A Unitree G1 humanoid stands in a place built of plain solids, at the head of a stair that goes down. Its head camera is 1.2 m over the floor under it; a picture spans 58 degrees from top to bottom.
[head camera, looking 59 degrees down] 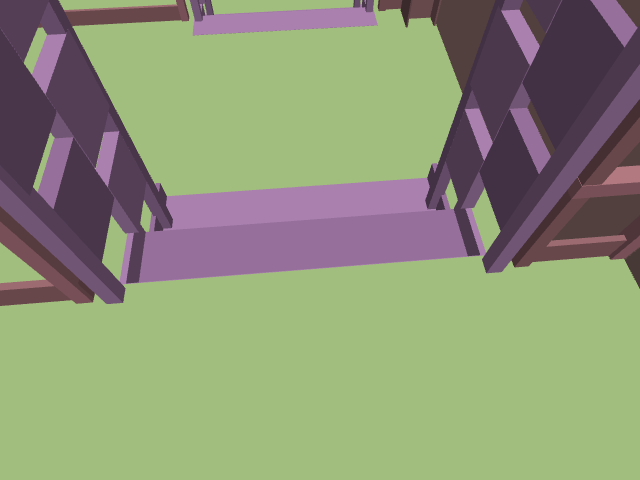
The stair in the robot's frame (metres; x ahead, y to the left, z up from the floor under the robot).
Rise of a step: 0.18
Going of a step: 0.30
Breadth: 1.22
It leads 5 degrees to the left of straight ahead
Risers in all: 3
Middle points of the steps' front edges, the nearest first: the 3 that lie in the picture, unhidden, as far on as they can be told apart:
0.62 0.04 0.00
0.92 0.07 -0.18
1.22 0.09 -0.35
